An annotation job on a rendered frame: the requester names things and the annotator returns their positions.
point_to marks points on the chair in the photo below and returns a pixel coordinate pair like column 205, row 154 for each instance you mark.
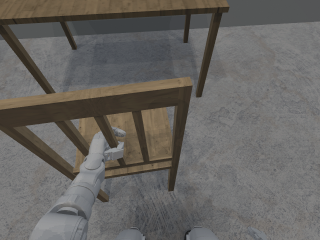
column 139, row 109

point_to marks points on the robot left upper arm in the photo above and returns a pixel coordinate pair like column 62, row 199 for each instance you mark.
column 58, row 226

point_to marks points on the left robot hand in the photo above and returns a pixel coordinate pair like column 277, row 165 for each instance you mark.
column 100, row 145

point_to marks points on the table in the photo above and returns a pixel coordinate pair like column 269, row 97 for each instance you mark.
column 14, row 12

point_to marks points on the left robot forearm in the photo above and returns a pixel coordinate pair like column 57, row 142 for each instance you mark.
column 83, row 191

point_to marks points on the robot left thigh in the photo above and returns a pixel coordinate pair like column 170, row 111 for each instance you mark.
column 130, row 234

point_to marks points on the robot right thigh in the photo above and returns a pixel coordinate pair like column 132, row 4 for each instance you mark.
column 200, row 233

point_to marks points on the robot thigh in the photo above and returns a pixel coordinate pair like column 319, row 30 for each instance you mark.
column 200, row 233
column 130, row 234

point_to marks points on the right robot hand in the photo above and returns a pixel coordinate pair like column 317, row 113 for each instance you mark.
column 256, row 234

